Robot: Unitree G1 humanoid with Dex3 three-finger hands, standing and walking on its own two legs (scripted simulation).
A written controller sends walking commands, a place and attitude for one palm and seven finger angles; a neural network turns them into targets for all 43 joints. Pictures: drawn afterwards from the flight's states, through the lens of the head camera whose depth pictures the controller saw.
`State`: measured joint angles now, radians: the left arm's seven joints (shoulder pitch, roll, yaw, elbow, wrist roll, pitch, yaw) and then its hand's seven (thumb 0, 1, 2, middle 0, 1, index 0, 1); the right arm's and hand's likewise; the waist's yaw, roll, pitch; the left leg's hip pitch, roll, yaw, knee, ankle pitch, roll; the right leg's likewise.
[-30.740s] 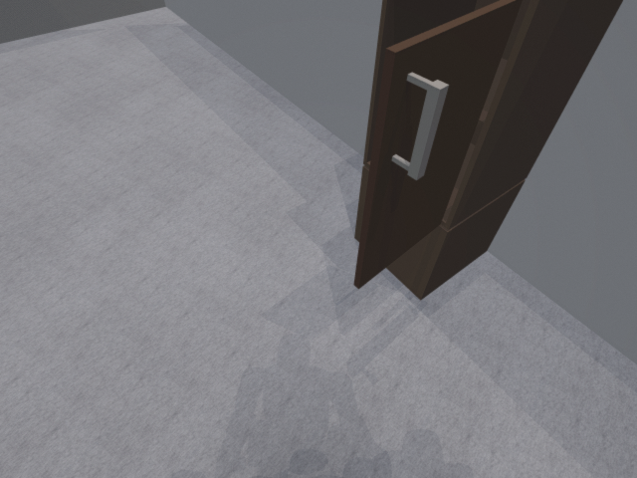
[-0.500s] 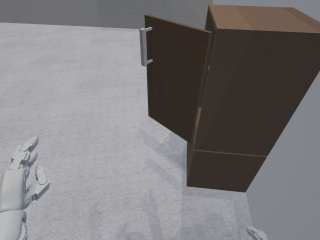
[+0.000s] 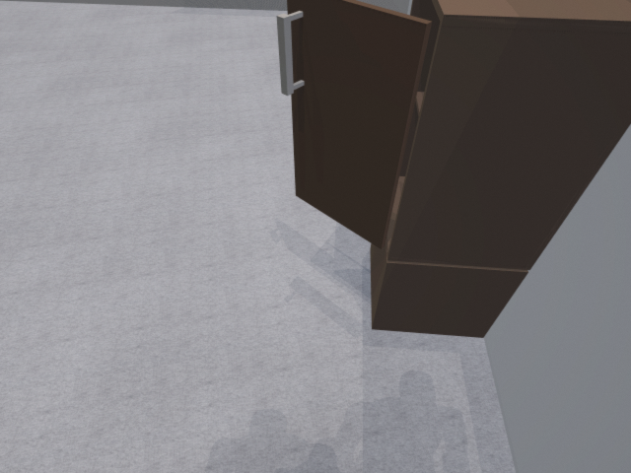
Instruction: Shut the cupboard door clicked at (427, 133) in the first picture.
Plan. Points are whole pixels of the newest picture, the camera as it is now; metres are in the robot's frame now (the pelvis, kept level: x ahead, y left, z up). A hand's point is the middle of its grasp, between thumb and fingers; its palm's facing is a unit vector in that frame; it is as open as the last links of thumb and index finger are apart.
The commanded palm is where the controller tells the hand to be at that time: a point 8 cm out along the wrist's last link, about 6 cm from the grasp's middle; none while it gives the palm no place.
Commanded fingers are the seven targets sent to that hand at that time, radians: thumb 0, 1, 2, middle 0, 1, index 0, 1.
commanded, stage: let the arm hang, fingers relaxed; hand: left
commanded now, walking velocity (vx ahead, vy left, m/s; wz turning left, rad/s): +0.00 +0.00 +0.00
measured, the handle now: (292, 54) +0.93 +0.11 +0.12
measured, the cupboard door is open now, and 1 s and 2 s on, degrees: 52 52 52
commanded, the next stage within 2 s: look to check the result in 0.54 s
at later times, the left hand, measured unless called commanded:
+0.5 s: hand out of the picture -0.04 +0.16 -0.18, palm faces +0.03 -0.99 -0.16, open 7.4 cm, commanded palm none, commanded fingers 0.00 0.90 0.90 -0.20 -0.30 -0.20 -0.30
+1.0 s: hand out of the picture +0.00 +0.17 -0.17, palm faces +0.02 -0.98 -0.22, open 7.4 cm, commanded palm none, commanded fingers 0.00 0.90 0.90 -0.20 -0.30 -0.20 -0.30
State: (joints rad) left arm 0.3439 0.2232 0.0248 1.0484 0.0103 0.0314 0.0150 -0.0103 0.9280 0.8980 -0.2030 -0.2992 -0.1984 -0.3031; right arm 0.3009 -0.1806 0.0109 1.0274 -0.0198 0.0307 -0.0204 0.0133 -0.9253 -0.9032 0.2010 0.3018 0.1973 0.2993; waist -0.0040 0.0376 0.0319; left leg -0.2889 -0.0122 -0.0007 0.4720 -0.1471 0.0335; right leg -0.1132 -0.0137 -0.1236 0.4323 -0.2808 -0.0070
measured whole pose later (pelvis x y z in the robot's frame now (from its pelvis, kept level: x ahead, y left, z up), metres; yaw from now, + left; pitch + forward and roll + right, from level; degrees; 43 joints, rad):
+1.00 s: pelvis +0.02 -0.01 +0.00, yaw -1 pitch -2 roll +0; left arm 0.31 0.17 0.02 1.15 0.01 -0.01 0.03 0.00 0.91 0.90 -0.20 -0.30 -0.20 -0.30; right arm 0.27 -0.16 0.00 1.13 -0.01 0.00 -0.03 0.01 -0.91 -0.90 0.20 0.30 0.19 0.30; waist 0.00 0.02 0.04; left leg -0.24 -0.01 0.02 0.43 -0.15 0.02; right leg -0.08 -0.01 -0.10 0.41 -0.29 -0.01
